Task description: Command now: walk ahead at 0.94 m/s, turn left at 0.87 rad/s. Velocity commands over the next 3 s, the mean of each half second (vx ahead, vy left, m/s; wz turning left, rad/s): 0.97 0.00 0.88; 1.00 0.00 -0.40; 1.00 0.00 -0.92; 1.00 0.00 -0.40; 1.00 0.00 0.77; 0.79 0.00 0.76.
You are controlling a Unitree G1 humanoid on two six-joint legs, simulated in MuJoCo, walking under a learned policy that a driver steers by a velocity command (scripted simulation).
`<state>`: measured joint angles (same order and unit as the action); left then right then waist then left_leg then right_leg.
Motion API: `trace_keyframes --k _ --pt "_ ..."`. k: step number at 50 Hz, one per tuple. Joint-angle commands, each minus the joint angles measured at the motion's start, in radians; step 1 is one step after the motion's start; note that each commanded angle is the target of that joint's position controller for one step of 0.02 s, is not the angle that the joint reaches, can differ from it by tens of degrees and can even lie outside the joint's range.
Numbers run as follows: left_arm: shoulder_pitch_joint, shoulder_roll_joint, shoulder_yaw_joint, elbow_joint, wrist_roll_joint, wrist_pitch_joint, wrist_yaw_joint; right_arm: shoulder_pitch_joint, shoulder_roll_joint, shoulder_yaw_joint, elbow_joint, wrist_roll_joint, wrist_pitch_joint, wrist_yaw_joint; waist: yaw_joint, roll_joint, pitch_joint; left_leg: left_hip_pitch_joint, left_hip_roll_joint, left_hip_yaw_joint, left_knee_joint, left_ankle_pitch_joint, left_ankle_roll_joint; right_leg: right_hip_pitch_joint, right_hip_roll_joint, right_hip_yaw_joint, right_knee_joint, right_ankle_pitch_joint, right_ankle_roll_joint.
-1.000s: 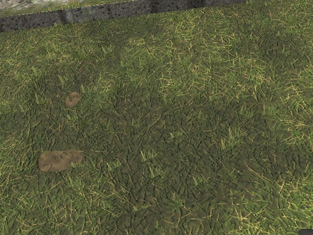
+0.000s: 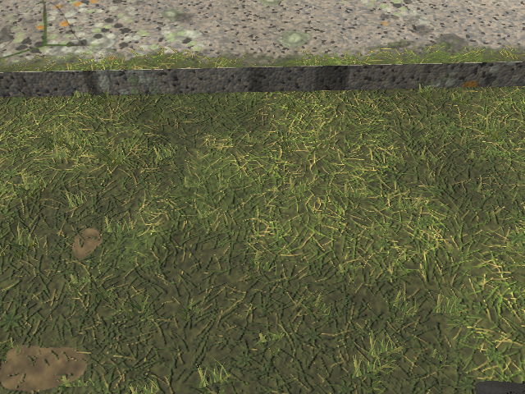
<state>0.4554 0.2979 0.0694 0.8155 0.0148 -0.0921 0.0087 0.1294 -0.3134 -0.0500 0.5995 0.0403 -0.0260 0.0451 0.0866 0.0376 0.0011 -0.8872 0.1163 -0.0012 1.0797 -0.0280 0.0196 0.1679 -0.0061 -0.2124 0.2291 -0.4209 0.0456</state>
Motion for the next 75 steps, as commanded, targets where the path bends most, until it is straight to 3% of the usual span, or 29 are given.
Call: trace_keyframes --k 1,4,6,7,8,9,10,12,18,25,27,29,31,34,42,48,50,51,52,53,55,59,66,69,71,72,73,74,75 --pt "-0.097 0.134 0.019 -0.061 -0.004 -0.017 0.004 -0.156 0.016 0.021 -0.102 0.002 -0.022 0.033 -0.031 -0.064 0.212 0.114 -0.03 0.094 -0.224 0.063 0.058 -0.202 -0.222 -0.01 -0.147 0.581 -0.109" --pt "-0.079 0.241 0.04 -0.051 -0.001 0.013 0.014 -0.089 -0.066 -0.016 -0.108 0.018 -0.02 0.037 -0.131 -0.191 0.08 0.326 -0.166 0.203 -0.261 -0.082 0.126 -0.045 -0.263 -0.042 0.106 1.465 -0.1" --pt "-0.142 0.275 0.049 -0.088 -0.01 0.027 0.016 0.301 -0.21 -0.088 -0.013 0.02 0.003 0.025 -0.338 -0.213 -0.135 0.851 -0.222 0.168 -0.312 -0.132 0.198 -0.198 -0.265 -0.023 0.579 1.588 -0.103" --pt "-0.129 0.201 0.029 -0.098 -0.012 0.007 0.017 0.435 -0.251 -0.111 0.051 0.023 0.023 0.003 -0.355 -0.07 -0.151 1.188 -0.169 0.002 -0.379 -0.126 0.225 -0.516 -0.152 0.004 0.946 0.809 -0.057" --pt "-0.022 0.028 -0.027 -0.184 -0.009 -0.036 0.003 0.321 -0.327 -0.108 0.01 0.001 0.009 -0.005 -0.152 0.282 -0.244 1.421 0.08 -0.634 -0.56 -0.429 0.432 -0.932 0.058 0.151 1.365 -0.121 -0.014" --pt "-0.133 0.124 -0.024 -0.22 -0.034 -0.087 -0.005 0.355 -0.244 -0.091 -0.022 -0.017 -0.011 -0.006 -0.243 0.137 -0.409 1.439 0.14 -0.898 -0.749 -0.704 0.443 -0.997 0.032 0.384 1.373 -0.046 -0.057" --pt "-0.261 0.151 -0.017 -0.263 -0.066 -0.102 -0.003 0.363 -0.21 -0.083 -0.005 -0.029 -0.032 -0.007 -0.243 0.041 -0.234 1.293 0.131 -0.864 -0.83 -0.67 0.378 -1.039 0.002 0.376 1.305 0.017 -0.077" --pt "-0.249 0.117 -0.025 -0.24 -0.032 -0.098 0.008 0.231 -0.171 -0.068 -0.008 -0.035 -0.06 -0.005 -0.106 -0.134 -0.044 0.925 0.062 -0.673 -0.827 -0.435 0.336 -0.914 -0.072 0.378 1.12 0.09 -0.072" --pt "-0.381 0.077 -0.03 -0.289 0.024 -0.042 -0.003 0.162 -0.106 -0.039 0.015 -0.008 -0.06 -0.051 -0.074 -0.035 0.153 0.441 -0.133 -0.338 -0.894 -0.111 0.292 -0.712 -0.061 0.267 0.677 0.325 0.028" --pt "-0.547 0.086 -0.016 -0.336 -0.034 -0.062 -0.028 0.306 -0.1 -0.043 0.125 -0.005 -0.051 -0.069 -0.191 0.078 0.101 0.732 -0.048 -0.335 -0.817 -0.066 0.193 -0.606 -0.029 0.259 0.247 0.651 -0.005" --pt "-0.443 0.142 0.016 -0.316 -0.04 -0.058 -0.023 0.3 -0.136 -0.051 0.137 -0.035 -0.036 -0.065 -0.124 0.108 0.024 0.921 0.005 -0.316 -0.685 0.436 0.172 -0.569 0.018 0.193 0.278 0.473 -0.059" --pt "-0.051 0.195 0.043 -0.237 -0.058 -0.031 -0.006 0.188 -0.148 -0.043 0.115 -0.078 -0.023 -0.054 0.106 0.124 -0.187 0.808 -0.014 -0.236 -0.207 0.785 0.129 -0.159 -0.013 0.192 0.376 0.344 -0.143" --pt "0.137 0.223 0.046 -0.143 -0.03 -0.037 -0.045 0.403 0.005 0.018 0.112 -0.021 -0.056 -0.038 0.008 -0.512 -0.425 0.229 -0.238 -0.165 0.405 -0.427 0.032 0.35 -0.3 1.138 0.063 -0.283 -0.387" --pt "-0.008 0.121 0.021 -0.169 -0.01 -0.022 -0.045 -0.006 -0.081 0.017 0.015 -0.037 -0.115 -0.026 0.02 -0.012 -0.027 0.145 -0.12 -0.151 0.242 -0.316 0.083 -0.046 -0.204 0.902 0.013 -0.031 -0.318" --pt "-0.045 0.115 0.019 -0.129 -0.053 -0.01 -0.006 -0.194 -0.006 0.043 -0.061 -0.06 -0.139 -0.013 -0.048 -0.086 0.139 0.399 -0.115 -0.084 -0.408 -0.016 -0.041 -0.506 -0.061 0.637 -0.098 0.188 -0.301" --pt "0.046 0.106 0.027 -0.08 -0.073 0.014 0.005 -0.234 -0.081 -0.006 -0.085 -0.021 -0.136 -0.033 -0.044 -0.125 0.089 0.661 -0.147 -0.11 -0.596 0.078 -0.051 -0.422 -0.076 0.663 0.032 0.305 -0.203" --pt "0.009 0.124 0.031 -0.094 -0.047 0.028 -0.003 -0.012 -0.14 -0.046 -0.06 -0.014 -0.137 -0.051 -0.184 -0.138 -0.084 0.917 -0.106 -0.109 -0.567 -0.045 -0.004 -0.413 -0.028 0.605 0.37 0.608 -0.141" --pt "-0.024 0.068 0.011 -0.133 -0.007 0.03 -0.004 0.249 -0.192 -0.064 -0.025 -0.014 -0.123 -0.066 -0.29 -0.066 -0.282 1.231 0.052 -0.255 -0.5 -0.256 0.047 -0.575 0.014 0.546 0.699 0.487 -0.121" --pt "0.155 -0.076 -0.04 -0.165 -0.068 0.018 -0.007 0.323 -0.27 -0.073 0.023 -0.034 -0.109 -0.048 -0.179 0.394 -0.479 1.522 0.328 -0.845 -0.687 -0.657 0.225 -0.889 0.098 0.433 1.061 -0.119 -0.081" --pt "0.101 0.005 -0.036 -0.147 -0.098 0.026 0.01 0.288 -0.176 -0.062 0.013 -0.031 -0.1 -0.041 -0.206 0.347 -0.365 1.428 0.304 -0.942 -0.781 -0.845 0.194 -1.019 0.003 0.396 1.186 -0.068 -0.085" --pt "-0.119 0.082 -0.016 -0.17 -0.058 0.028 0.012 0.211 -0.1 -0.045 0.039 -0.042 -0.087 -0.05 -0.219 0.056 -0.087 1.151 0.223 -0.585 -0.793 -0.465 0.139 -1.041 -0.069 0.329 1.165 0.068 -0.089" --pt "-0.203 -0.006 -0.024 -0.234 -0.068 0.063 -0.02 0.128 -0.011 -0.024 0.105 -0.054 -0.092 -0.04 -0.117 0.059 0.041 0.872 0.155 -0.263 -0.862 -0.154 0.133 -0.971 -0.172 0.323 1.071 0.088 -0.1" --pt "-0.396 0.035 -0.037 -0.312 -0.036 0.051 -0.068 0.071 -0.153 -0.052 0.126 -0.041 -0.109 -0.057 -0.103 -0.078 0.142 0.744 0.075 0.14 -0.987 0.151 0.067 -0.826 -0.121 0.179 0.63 0.507 -0.095" --pt "-0.417 0.106 -0.009 -0.33 -0.045 0.044 -0.082 0.15 -0.239 -0.062 0.14 -0.048 -0.095 -0.062 -0.067 0.007 0.068 0.879 0.079 0.198 -0.809 0.827 0.03 -0.653 0.018 0.051 0.539 0.456 -0.145" --pt "-0.13 0.187 0.036 -0.274 -0.053 0.069 -0.075 0.113 -0.276 -0.069 0.119 -0.043 -0.07 -0.063 0.111 0.111 -0.087 0.853 0.119 0.198 -0.423 1.24 0.041 -0.337 0.079 0.03 0.61 0.308 -0.203" --pt "0.144 0.254 0.076 -0.191 -0.049 0.082 -0.061 0.046 -0.258 -0.064 0.084 -0.03 -0.076 -0.062 0.244 0.045 -0.18 0.624 0.08 0.179 -0.085 1.065 0.02 0.041 0.057 0.124 0.498 0.404 -0.266" --pt "0.179 0.296 0.087 -0.145 -0.06 0.099 -0.038 0.022 -0.097 -0.018 0.078 -0.044 -0.103 -0.058 0.201 -0.286 -0.104 0.314 -0.164 0.179 0.438 -0.241 -0.037 0.222 -0.021 0.298 0.414 0.557 -0.319" --pt "0.002 0.345 0.06 -0.24 -0.025 0.067 -0.038 0.261 -0.043 0.023 -0.01 -0.033 -0.146 -0.036 -0.037 -0.452 -0.364 0.013 -0.204 -0.086 0.663 -0.548 -0.033 0.417 -0.256 0.955 0.241 0.179 -0.568" --pt "0.012 0.25 0.059 -0.27 -0.016 0.058 -0.036 0.129 -0.167 0.008 -0.012 -0.021 -0.167 -0.029 0.07 -0.221 -0.402 0.011 -0.141 -0.179 0.573 -0.404 0.005 0.363 -0.259 1.079 0.073 -0.191 -0.512"
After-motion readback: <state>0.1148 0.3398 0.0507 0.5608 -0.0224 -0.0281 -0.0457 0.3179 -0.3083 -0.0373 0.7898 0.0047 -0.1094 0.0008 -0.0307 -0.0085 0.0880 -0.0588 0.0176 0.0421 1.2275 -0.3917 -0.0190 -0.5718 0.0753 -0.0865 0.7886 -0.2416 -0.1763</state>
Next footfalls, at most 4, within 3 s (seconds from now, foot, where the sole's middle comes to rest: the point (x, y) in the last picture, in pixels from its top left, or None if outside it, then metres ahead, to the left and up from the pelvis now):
0.14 left None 0.30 0.11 -0.76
0.58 right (269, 291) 0.76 0.09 -0.76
1.02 left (163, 205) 1.04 0.44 -0.76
1.44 right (256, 125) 1.45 0.19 -0.76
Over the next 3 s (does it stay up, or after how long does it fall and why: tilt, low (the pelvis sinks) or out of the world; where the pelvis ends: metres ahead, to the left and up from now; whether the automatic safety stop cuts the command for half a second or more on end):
stays up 2.61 0.12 0.13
